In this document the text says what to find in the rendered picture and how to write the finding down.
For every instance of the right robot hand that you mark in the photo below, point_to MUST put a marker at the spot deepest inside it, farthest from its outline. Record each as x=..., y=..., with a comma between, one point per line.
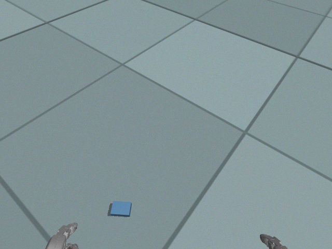
x=272, y=242

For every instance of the left robot hand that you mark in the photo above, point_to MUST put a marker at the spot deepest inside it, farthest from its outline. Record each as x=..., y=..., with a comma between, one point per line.
x=58, y=241

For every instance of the small box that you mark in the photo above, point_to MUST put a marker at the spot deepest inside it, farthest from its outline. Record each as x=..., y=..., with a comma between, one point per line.
x=120, y=208

